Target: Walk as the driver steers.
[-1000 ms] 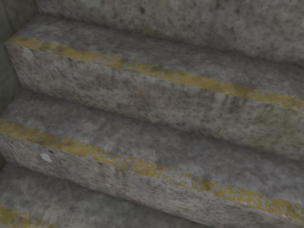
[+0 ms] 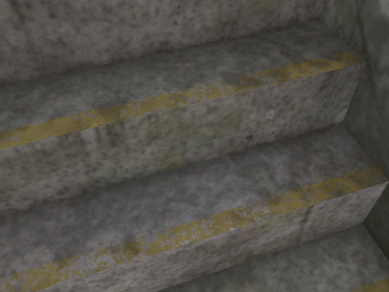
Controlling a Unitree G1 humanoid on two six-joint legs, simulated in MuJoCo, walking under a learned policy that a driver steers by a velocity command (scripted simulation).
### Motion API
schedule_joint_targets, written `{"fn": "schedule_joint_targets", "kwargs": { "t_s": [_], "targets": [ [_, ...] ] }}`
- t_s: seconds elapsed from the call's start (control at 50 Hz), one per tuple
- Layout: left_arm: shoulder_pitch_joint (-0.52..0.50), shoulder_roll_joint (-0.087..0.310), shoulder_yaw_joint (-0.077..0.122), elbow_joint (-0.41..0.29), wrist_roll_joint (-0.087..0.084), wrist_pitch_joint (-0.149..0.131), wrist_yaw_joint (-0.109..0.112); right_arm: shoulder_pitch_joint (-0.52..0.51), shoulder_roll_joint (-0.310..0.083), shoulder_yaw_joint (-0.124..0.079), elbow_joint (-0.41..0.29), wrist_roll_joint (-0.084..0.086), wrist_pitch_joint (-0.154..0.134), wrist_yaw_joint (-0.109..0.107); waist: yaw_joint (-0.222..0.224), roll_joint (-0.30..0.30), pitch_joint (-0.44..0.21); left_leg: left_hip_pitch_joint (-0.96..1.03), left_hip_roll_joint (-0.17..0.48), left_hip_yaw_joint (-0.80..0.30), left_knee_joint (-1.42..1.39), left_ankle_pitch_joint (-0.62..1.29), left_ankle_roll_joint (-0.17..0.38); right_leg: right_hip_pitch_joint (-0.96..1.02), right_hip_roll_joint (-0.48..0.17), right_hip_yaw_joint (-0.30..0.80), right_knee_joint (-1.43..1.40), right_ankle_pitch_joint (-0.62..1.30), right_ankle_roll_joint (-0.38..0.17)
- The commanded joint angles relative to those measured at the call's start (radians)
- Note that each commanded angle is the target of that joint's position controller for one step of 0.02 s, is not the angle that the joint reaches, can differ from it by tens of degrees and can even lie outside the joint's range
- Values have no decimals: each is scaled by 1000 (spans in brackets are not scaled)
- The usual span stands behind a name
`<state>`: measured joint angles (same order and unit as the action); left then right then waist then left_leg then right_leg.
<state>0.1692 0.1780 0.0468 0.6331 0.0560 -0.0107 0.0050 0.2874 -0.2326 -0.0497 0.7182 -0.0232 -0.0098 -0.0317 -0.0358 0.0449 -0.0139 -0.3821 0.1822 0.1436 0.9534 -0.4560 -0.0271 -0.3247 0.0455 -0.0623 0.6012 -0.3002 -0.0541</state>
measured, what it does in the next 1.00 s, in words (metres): climbs, turning left: left foot 0.22 m higher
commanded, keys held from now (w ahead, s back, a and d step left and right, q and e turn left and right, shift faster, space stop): w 0.12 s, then w+q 0.88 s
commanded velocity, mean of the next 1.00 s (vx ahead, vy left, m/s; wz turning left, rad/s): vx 0.50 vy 0.00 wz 0.30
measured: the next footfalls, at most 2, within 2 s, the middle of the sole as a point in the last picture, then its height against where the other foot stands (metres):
left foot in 0.62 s outside the picture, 0.22 m higher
right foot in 1.12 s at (149, 219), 0.22 m higher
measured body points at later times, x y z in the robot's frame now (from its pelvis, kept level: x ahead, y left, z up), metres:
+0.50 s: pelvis +0.08 +0.04 +0.02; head +0.12 +0.04 +0.47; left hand +0.01 +0.29 -0.10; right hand +0.35 -0.14 -0.04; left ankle +0.08 +0.18 -0.37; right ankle +0.00 -0.09 -0.72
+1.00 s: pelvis +0.29 +0.17 +0.23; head +0.29 +0.19 +0.68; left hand +0.49 +0.40 +0.19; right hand +0.27 -0.07 +0.09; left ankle +0.21 +0.22 -0.50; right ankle +0.44 +0.06 -0.12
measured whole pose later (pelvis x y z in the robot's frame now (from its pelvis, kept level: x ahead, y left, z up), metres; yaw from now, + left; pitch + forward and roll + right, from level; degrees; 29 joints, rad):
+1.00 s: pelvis +0.29 +0.17 +0.23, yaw +23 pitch +5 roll -3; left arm -0.05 0.09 -0.11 0.54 0.03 -0.02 -0.06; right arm 0.56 -0.18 0.01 1.05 -0.13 -0.04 0.11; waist -0.05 0.02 -0.08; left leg -0.30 -0.11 -0.20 0.61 -0.38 0.10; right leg -1.52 0.09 0.11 2.27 -0.07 -0.17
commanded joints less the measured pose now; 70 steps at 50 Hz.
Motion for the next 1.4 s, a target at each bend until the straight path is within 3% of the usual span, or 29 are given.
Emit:
{"fn": "schedule_joint_targets", "kwargs": {
  "t_s": [0.02,0.14,0.36,0.5,0.56,0.62,0.64,0.66,0.68,0.72,0.76,0.82,0.84,0.88,0.9,0.94,0.98,1.04,1.1,1.14,1.16,1.18,1.2,1.22,1.26,1.28,1.3,1.36,1.4],
  "targets": [
    [136,205,55,-44,-13,-18,24,-73,-13,-1,-115,-14,-4,8,84,-180,-97,-331,-95,-107,639,16,-32,229,-398,457,-330,477,-299],
    [87,111,1,-6,-13,-55,45,-43,16,4,-81,-20,16,21,17,-137,-127,-267,-173,-104,644,114,24,223,-265,199,-232,861,-198],
    [339,176,36,129,-8,-116,54,-323,36,-17,-226,-44,39,-23,127,-154,40,-934,-227,-246,1161,-138,71,487,-430,282,-374,304,-250],
    [331,150,6,266,-10,-138,22,-565,111,41,-405,-18,32,-25,104,-102,138,-1186,-189,-220,1308,-290,120,421,-429,74,-535,58,-113],
    [177,211,-1,243,-59,-84,39,-506,163,98,-489,-5,50,10,-3,-136,62,-466,-111,-30,576,-151,161,16,-278,-148,-731,534,-89],
    [104,387,36,150,-120,-72,24,11,-10,15,-249,0,70,8,-181,-285,-394,100,-361,24,389,-98,176,271,-345,-162,-112,2057,-132],
    [51,419,54,91,-127,-78,-1,100,-97,-16,-232,7,61,6,-253,-224,-465,246,-365,-256,132,-86,195,156,-314,-76,240,1801,-84],
    [-10,293,34,2,-103,-95,-60,127,-229,-55,-185,2,58,-17,-191,267,-489,442,-117,-852,-321,17,245,-216,-80,1,599,568,9],
    [-30,200,14,-3,-32,-92,-87,54,-268,-90,-168,31,80,-52,-144,295,-533,399,-49,-1160,-594,-69,189,-338,12,176,1041,208,23],
    [-64,31,-34,-50,13,-62,-66,-84,-145,-47,-103,-21,74,-49,-7,26,-234,97,-82,-976,-500,-260,243,-529,-18,200,1361,267,13],
    [-61,-57,-72,-72,33,-42,-21,-107,-21,-7,8,-16,30,-27,94,-1,25,-131,-162,-727,-362,-63,236,-639,-17,180,1448,244,2],
    [-39,-65,-85,-65,17,-28,5,-39,62,21,93,-11,-28,10,112,34,54,-109,-184,-575,-415,54,234,-757,-14,146,1528,168,-19],
    [-103,74,-86,-146,-68,-31,-31,-6,39,34,103,-93,-35,81,59,-55,16,-175,-207,-555,-421,299,261,-851,52,345,1254,278,-118],
    [-189,54,-102,-167,0,-14,-78,74,-127,-6,164,-100,-30,97,65,85,-107,-64,-105,-660,-545,420,389,-923,65,143,1506,118,-84],
    [-151,3,-115,-127,9,-5,-85,291,-50,18,256,-104,-32,109,15,96,-64,193,-21,-798,-507,345,426,-1255,115,235,1912,38,-87],
    [-154,-45,-140,-107,-7,-24,-70,367,38,64,313,-124,-41,151,33,-66,64,328,-39,-712,-494,171,325,-1546,87,315,1970,99,-140],
    [-213,47,-117,-141,-37,-21,-55,132,-63,50,254,-119,-60,171,122,-112,-40,-115,-155,-466,-565,184,253,-1093,-38,56,1512,317,-126],
    [-494,-44,-147,-221,-42,78,-94,203,-63,73,316,-64,-59,169,80,61,-49,-549,-51,-573,-832,726,435,-626,-15,-154,1274,37,-49],
    [-341,62,-88,-167,-30,146,-113,314,-189,26,347,19,-105,193,120,251,-281,165,90,-535,-633,2449,478,-500,140,-228,694,-161,-11],
    [-47,96,-54,-48,-12,174,-101,316,-191,-1,380,-32,-89,235,196,88,-412,283,76,-452,-196,2785,427,-208,109,-29,369,-56,-94],
    [348,199,1,156,-22,45,-23,159,-247,-64,220,77,-149,36,285,-82,-667,48,-124,-289,136,1988,142,387,-87,402,348,-576,-238],
    [334,187,11,250,-52,36,56,-26,-132,-38,198,27,-151,24,295,-445,-473,-296,-297,-237,564,687,127,224,-240,849,-21,-677,-313],
    [219,153,12,285,-45,28,85,-186,-14,-14,71,-40,-135,27,230,-242,-245,-490,-303,-336,1025,437,123,39,-260,914,-124,-700,-293],
    [146,87,0,338,-30,17,85,-270,151,30,-30,-39,-110,35,150,-143,-72,-663,-317,-394,1219,386,162,-66,-263,824,-96,-667,-267],
    [114,-76,-28,427,4,-23,64,-224,242,74,-109,-26,-78,29,5,-37,116,-843,-287,-469,1295,262,209,-164,-248,562,-134,-460,-145],
    [72,-121,-42,423,2,-49,49,-138,210,76,-86,-20,-75,26,-42,17,127,-844,-285,-427,1286,257,205,-150,-232,445,-178,-270,-120],
    [-80,-194,-99,332,25,-57,-61,-112,3,64,-34,22,-21,97,-26,165,96,-936,-248,-446,915,300,327,-170,-187,282,-183,-29,-161],
    [-2,65,-19,363,7,-66,-70,-282,16,74,-147,-31,3,116,-48,-59,-77,-820,-211,-305,1061,28,310,-192,-245,270,-342,111,-229],
    [332,6,-46,491,96,-51,-53,-370,105,122,-125,-10,3,96,51,-48,-18,-1358,-234,-360,1335,-23,339,233,-311,337,-305,138,-223]
  ]
}}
